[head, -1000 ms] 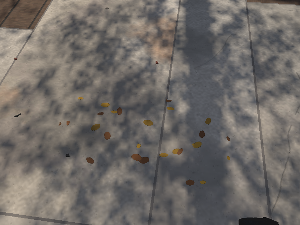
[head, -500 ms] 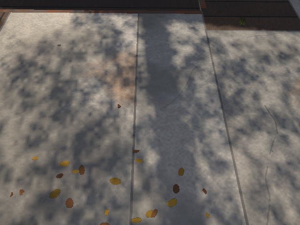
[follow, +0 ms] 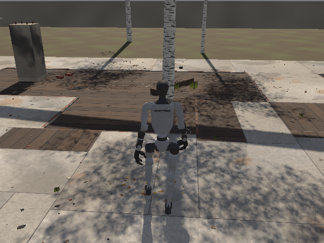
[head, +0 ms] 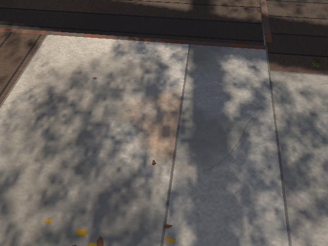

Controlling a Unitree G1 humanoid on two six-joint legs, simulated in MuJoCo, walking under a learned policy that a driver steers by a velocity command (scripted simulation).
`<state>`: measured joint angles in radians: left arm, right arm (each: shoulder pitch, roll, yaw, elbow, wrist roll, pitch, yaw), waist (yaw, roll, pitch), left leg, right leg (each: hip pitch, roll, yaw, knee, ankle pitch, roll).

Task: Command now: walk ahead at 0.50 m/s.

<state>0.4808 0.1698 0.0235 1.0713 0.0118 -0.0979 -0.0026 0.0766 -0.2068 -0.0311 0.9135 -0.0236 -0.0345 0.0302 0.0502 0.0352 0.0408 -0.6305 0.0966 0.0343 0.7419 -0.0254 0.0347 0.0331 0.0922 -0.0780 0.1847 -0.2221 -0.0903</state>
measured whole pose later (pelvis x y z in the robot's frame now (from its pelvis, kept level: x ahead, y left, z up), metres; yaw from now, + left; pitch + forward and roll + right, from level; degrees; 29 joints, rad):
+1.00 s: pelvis +0.50 -0.05 +0.00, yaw -27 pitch +1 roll +0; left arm 0.35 0.25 0.08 0.94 0.00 -0.05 0.00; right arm 0.12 -0.25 -0.06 0.81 -0.04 -0.03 0.01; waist 0.03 0.03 0.05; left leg -0.64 0.15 -0.04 1.03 -0.21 -0.05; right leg -0.13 0.15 0.03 0.32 -0.19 -0.15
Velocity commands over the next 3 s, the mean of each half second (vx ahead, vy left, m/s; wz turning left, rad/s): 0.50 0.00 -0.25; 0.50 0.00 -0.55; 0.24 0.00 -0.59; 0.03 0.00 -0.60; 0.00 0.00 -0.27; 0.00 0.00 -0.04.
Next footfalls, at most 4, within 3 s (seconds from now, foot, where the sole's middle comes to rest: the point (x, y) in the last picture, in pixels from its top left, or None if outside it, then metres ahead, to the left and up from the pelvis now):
0.16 left None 0.26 0.11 -0.78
0.72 right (205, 243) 0.50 -0.09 -0.78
1.26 left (206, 169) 0.84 -0.11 -0.78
1.74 right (228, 216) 0.62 -0.19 -0.78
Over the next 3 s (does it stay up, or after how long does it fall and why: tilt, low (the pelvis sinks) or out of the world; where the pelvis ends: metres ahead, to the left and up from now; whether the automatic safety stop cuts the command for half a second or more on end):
stays up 0.66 -0.08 0.00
